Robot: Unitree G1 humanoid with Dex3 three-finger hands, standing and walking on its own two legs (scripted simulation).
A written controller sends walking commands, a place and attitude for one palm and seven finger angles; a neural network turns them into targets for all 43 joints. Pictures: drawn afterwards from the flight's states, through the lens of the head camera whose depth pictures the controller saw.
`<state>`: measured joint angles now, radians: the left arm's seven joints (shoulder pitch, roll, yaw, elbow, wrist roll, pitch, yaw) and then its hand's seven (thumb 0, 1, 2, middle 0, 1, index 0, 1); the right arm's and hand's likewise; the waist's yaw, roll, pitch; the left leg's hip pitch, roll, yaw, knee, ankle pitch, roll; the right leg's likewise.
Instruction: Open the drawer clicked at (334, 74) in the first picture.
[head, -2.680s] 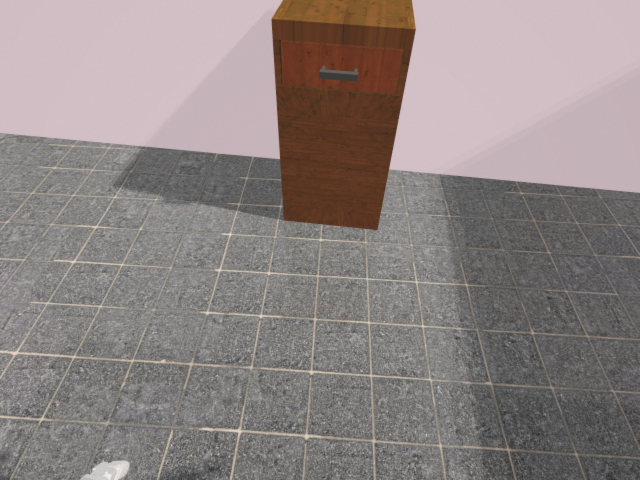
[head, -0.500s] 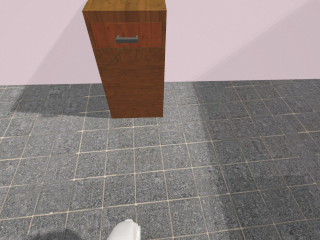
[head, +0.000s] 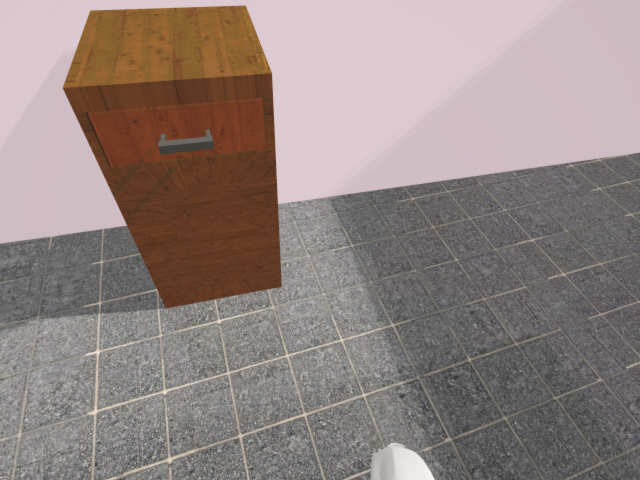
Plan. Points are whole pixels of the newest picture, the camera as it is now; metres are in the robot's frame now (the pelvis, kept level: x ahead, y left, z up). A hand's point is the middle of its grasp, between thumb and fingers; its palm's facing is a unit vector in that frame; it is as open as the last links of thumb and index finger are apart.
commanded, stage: walk to a spot facing it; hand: left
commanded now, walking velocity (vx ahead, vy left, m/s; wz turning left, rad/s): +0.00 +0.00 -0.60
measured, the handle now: (186, 140) +0.81 +0.37 -0.06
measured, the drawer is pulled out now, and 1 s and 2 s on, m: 0.00 0.00 0.00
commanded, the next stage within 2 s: turn to face it in 0.06 s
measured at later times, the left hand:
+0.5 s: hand (255, 403) +0.26 +0.12 -0.17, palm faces -0.02 -0.99 -0.16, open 7.2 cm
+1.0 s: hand out of the picture +0.14 +0.21 -0.17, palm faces +0.25 -0.93 -0.27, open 7.4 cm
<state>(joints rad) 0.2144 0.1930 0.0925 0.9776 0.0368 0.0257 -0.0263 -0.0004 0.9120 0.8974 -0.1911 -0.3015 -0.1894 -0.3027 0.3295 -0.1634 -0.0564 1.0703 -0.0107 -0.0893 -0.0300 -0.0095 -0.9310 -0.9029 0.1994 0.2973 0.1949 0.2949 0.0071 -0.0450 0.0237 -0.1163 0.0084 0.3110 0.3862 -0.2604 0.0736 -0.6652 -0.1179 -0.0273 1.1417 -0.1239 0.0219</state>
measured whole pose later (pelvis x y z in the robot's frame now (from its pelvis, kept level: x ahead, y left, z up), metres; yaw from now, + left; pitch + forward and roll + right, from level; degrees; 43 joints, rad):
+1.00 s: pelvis +0.14 -0.01 +0.00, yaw +12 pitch +0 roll +0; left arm 0.23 0.24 0.08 1.00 0.01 0.07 0.02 0.00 0.91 0.90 -0.19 -0.30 -0.19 -0.30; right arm 0.22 -0.17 -0.04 0.97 -0.02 0.01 -0.02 0.00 -0.90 -0.90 0.20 0.30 0.20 0.30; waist 0.00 -0.01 0.04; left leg -0.25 -0.02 0.05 0.43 -0.18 0.06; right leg -0.42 -0.08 -0.02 0.96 -0.40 0.09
